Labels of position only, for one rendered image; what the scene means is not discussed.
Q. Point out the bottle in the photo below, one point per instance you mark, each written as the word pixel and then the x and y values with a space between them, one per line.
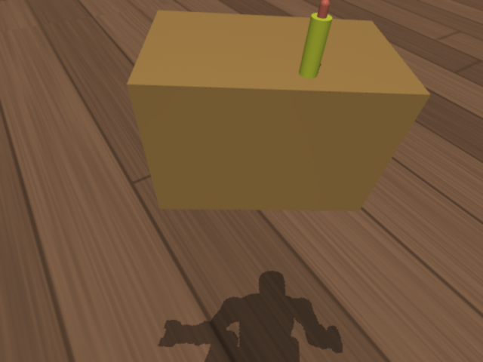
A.
pixel 316 38

